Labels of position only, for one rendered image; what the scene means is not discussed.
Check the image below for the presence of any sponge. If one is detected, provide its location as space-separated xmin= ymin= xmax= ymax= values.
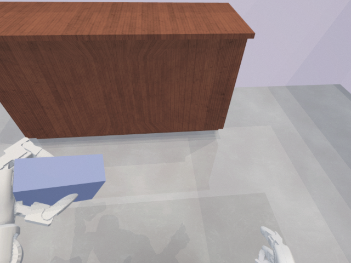
xmin=13 ymin=154 xmax=106 ymax=207

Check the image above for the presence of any left robot hand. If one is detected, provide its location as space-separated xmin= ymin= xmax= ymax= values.
xmin=0 ymin=138 xmax=78 ymax=226

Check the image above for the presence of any robot left forearm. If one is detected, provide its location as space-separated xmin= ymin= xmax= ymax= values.
xmin=0 ymin=224 xmax=24 ymax=263

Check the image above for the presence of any table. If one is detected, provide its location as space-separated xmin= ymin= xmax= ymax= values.
xmin=0 ymin=2 xmax=255 ymax=139

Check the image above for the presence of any right robot hand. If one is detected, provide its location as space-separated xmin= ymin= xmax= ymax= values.
xmin=255 ymin=226 xmax=295 ymax=263

